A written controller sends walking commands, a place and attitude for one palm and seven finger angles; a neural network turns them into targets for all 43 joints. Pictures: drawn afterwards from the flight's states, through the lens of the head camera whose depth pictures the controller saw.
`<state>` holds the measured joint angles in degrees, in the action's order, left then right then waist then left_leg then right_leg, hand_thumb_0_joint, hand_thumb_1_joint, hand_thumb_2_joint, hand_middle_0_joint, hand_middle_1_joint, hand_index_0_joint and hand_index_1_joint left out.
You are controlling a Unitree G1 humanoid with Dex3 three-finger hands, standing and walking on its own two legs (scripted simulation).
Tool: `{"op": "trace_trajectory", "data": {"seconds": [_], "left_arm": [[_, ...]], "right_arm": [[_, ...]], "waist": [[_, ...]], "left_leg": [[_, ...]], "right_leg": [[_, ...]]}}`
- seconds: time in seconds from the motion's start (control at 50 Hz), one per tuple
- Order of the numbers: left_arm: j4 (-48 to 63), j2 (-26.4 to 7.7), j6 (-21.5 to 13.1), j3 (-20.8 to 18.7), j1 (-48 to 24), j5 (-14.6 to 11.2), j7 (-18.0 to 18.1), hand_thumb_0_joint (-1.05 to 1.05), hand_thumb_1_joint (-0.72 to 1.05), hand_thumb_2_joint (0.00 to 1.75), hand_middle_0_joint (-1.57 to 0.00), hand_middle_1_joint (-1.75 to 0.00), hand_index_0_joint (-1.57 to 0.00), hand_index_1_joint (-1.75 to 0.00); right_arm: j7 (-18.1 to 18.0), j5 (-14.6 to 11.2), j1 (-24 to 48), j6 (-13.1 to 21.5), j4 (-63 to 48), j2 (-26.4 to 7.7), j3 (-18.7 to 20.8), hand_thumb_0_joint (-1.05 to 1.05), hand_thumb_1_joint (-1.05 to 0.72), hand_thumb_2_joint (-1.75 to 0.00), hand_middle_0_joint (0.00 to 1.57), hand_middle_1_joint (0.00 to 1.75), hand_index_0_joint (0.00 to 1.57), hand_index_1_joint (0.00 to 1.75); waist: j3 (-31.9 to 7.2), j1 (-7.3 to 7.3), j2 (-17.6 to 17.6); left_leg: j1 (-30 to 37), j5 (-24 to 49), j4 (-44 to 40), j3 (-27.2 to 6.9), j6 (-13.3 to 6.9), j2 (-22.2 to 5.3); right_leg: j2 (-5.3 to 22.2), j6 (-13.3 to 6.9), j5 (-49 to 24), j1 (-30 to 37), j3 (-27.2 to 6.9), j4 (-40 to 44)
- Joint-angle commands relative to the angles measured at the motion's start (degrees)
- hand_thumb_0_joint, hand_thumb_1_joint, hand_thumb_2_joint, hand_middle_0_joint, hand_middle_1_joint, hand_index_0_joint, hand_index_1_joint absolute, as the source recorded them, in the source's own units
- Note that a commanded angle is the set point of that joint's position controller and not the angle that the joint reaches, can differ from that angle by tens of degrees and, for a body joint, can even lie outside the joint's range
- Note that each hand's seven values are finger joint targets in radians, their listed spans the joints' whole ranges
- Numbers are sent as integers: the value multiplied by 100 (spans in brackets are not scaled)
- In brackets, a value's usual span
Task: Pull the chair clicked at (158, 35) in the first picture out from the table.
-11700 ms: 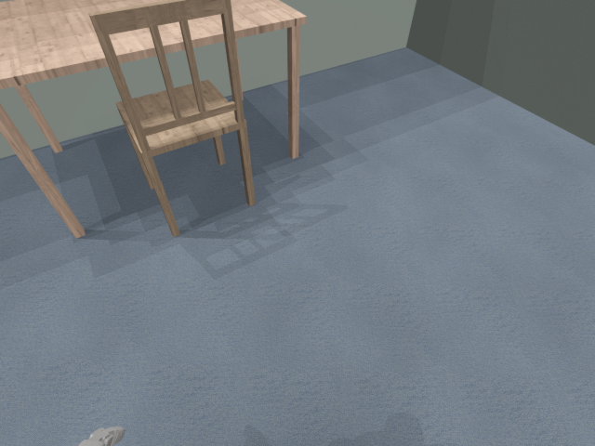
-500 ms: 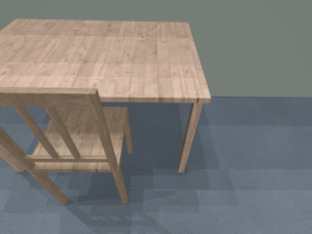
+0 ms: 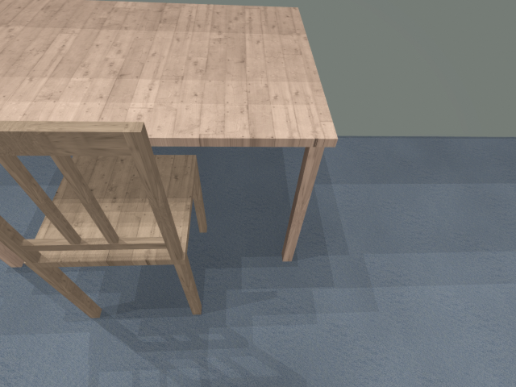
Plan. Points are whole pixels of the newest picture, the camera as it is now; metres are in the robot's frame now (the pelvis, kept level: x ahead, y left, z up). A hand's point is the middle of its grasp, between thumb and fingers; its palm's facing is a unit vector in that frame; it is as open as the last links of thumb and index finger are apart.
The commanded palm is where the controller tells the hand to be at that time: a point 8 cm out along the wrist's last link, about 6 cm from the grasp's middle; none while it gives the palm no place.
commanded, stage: come to a stop and stand still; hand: left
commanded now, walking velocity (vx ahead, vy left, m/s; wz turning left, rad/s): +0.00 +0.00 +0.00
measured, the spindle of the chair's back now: (45, 204) +0.45 +0.45 -0.06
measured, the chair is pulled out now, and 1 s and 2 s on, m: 0.00 0.00 0.00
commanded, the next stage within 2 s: look again from close up in 1.78 s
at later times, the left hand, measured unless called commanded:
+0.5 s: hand out of the picture -0.11 +0.19 -0.17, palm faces +0.06 -0.98 -0.19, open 7.4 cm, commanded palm none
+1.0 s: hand out of the picture -0.15 +0.16 -0.18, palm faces +0.14 -0.98 -0.13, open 7.4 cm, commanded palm none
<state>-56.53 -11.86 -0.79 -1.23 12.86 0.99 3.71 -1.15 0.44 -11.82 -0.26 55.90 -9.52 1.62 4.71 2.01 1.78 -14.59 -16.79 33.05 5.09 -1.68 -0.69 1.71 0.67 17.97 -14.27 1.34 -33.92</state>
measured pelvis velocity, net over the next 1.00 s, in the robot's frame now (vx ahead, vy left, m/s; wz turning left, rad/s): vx -0.13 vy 0.01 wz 0.06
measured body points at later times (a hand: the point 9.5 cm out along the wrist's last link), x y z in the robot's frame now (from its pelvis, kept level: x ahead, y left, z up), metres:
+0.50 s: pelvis -0.07 +0.01 +0.00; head -0.07 +0.02 +0.45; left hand -0.11 +0.24 -0.16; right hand -0.05 -0.22 -0.14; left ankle +0.00 +0.10 -0.73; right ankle -0.01 -0.13 -0.73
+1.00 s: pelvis -0.13 +0.01 +0.00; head -0.15 +0.02 +0.45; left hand -0.15 +0.22 -0.17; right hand -0.09 -0.21 -0.16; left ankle +0.00 +0.10 -0.72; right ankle -0.02 -0.12 -0.72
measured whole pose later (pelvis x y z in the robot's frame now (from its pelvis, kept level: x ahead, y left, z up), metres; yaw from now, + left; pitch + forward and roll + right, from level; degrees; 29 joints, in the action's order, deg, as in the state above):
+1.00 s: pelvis -0.13 +0.01 +0.00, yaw +4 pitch -4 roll +0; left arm -58.8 -6.5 0.4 -1.6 21.5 2.0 0.9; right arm -0.2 1.6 -16.3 -2.4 60.5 -7.9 1.5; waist 1.4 -0.8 0.8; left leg -21.8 -12.2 31.6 4.2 -3.5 1.1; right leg 0.7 -1.3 21.4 -21.5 -0.9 -37.5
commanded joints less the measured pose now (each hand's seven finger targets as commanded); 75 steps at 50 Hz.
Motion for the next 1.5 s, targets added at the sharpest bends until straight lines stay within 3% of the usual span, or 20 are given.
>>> {"op": "trace_trajectory", "data": {"seconds": [0.0,0.06,0.2,0.36,0.8,0.88,0.98,1.0,1.02,1.04,1.06,1.1,1.14,1.2,1.22,1.24,1.26,1.28,1.32,1.48], "left_arm": [[379,-438,66,-54,435,-24,-34,0,90,90,-20,-30,-20,-30],[310,-434,113,9,479,32,-118,0,90,90,-20,-30,-20,-30],[440,-406,140,-31,615,67,-196,0,90,90,-20,-30,-20,-30],[293,-333,61,-36,895,44,-225,0,90,90,-20,-30,-20,-30],[-261,37,62,-30,1393,63,-211,0,90,90,-20,-30,-20,-30],[-321,117,138,-107,1764,87,-241,0,90,90,-20,-30,-20,-30],[-521,321,277,-209,2905,104,-240,0,90,90,-20,-30,-20,-30],[-503,326,257,-210,2993,123,-216,0,90,90,-20,-30,-20,-30],[-413,124,204,-202,2929,136,-170,0,90,90,-20,-30,-20,-30],[-162,-185,160,-155,2205,113,-109,0,90,90,-20,-30,-20,-30],[214,-301,110,-158,970,84,-75,0,90,90,-20,-30,-20,-30],[639,-480,27,-219,-467,108,-26,0,90,90,-20,-30,-20,-30],[531,-390,43,-245,-112,170,-34,0,90,90,-20,-30,-20,-30],[155,-376,203,-256,919,127,-77,0,90,90,-20,-30,-20,-30],[126,-188,240,-227,1100,69,-87,0,90,90,-20,-30,-20,-30],[151,194,239,-185,1242,-25,-129,0,90,90,-20,-30,-20,-30],[240,150,229,-210,1082,-14,-162,0,90,90,-20,-30,-20,-30],[286,150,251,-206,1025,3,-194,0,90,90,-20,-30,-20,-30],[92,151,244,-198,1035,66,-242,0,90,90,-20,-30,-20,-30],[260,233,56,-116,389,72,-382,0,90,90,-20,-30,-20,-30]], "right_arm": [[-45,63,-310,102,-312,-662,71,0,-90,-90,20,30,20,30],[-1,70,-52,47,-483,-691,44,0,-90,-90,20,30,20,30],[58,125,-293,9,-523,-897,110,0,-90,-90,20,30,20,30],[57,110,-582,-4,-345,-717,79,0,-90,-90,20,30,20,30],[9,87,-825,18,271,-489,64,0,-90,-90,20,30,20,30],[18,94,-578,-35,194,-580,132,0,-90,-90,20,30,20,30],[52,119,412,-96,-151,-766,234,0,-90,-90,20,30,20,30],[60,115,482,-122,-238,-712,237,0,-90,-90,20,30,20,30],[70,75,485,-186,-339,-428,196,0,-90,-90,20,30,20,30],[50,34,127,-285,-323,-52,205,0,-90,-90,20,30,20,30],[89,55,-266,-340,-220,-244,254,0,-90,-90,20,30,20,30],[135,98,-1417,-316,195,-351,319,0,-90,-90,20,30,20,30],[130,58,-1739,-171,270,-116,224,0,-90,-90,20,30,20,30],[64,26,-1658,-14,283,53,100,0,-90,-90,20,30,20,30],[8,63,-1753,35,278,-120,88,0,-90,-90,20,30,20,30],[-47,129,-1478,99,143,-422,137,0,-90,-90,20,30,20,30],[-138,111,-935,96,-106,-632,162,0,-90,-90,20,30,20,30],[-155,125,-480,135,-236,-605,125,0,-90,-90,20,30,20,30],[-119,128,-144,197,-178,-425,38,0,-90,-90,20,30,20,30],[-93,191,-1495,179,323,-572,129,0,-90,-90,20,30,20,30]], "waist": [[-610,-225,-1330],[311,-241,-619],[83,-199,-509],[-19,-137,-20],[215,-240,-251],[30,-409,-473],[-200,-1032,-670],[3,-1049,-242],[409,-995,756],[629,-512,1670],[519,6,1351],[46,713,1060],[-134,541,976],[175,84,146],[217,14,-568],[341,-97,-1819],[555,-248,-1511],[502,-468,-1093],[444,-618,-875],[183,21,-717]], "left_leg": [[261,2752,-604,-890,-306,-913],[-619,140,-982,-918,-177,-598],[-1013,-1921,-1669,-1185,-185,-648],[-673,-1460,-1212,-952,-146,-380],[-1015,-1956,-1519,-1170,-130,-441],[-1556,-2259,-1747,-1180,-171,-534],[-2917,-2620,-1806,-1063,-280,-758],[-2968,-2536,-1232,-857,-180,-495],[-2663,-2244,101,-470,67,161],[-1731,-1039,2288,-237,191,453],[-919,-666,3462,-787,80,260],[384,-170,4108,-799,28,159],[529,-786,2549,-391,-16,212],[718,-973,-800,-108,-43,401],[548,-973,-1529,-454,-124,94],[198,-1575,-2218,-2240,-549,-1163],[-713,-1223,-2403,-2553,-876,-1730],[-1276,-1267,-2563,-2516,-1102,-1778],[-1671,-1340,-2412,-2119,-946,-1382],[-195,-1827,-2229,-2211,-920,-1339]], "right_leg": [[234,-226,-788,144,-125,233],[245,-287,-124,-146,-325,796],[98,-201,603,-173,-104,735],[279,-283,1278,-682,-591,1241],[64,-238,1218,-681,-592,973],[-180,-204,786,-118,-230,181],[-333,-214,330,1236,276,-1113],[-170,-298,650,1041,-87,-491],[433,-564,2215,-27,-1371,1182],[1647,-967,3922,-1784,-3080,2981],[1753,-1031,3981,-3119,-3432,3365],[1273,-796,2735,-3896,-2229,2941],[865,-582,1644,-2936,-1383,2374],[475,-450,1880,-2040,-1286,1236],[67,-309,1461,-1793,-948,181],[-435,-52,882,-2233,-498,-1296],[-206,-4,522,-2143,-591,-2014],[-41,10,198,-1739,-711,-2411],[-45,-26,-184,-1208,-639,-2736],[-185,-265,929,-776,126,-283]]}}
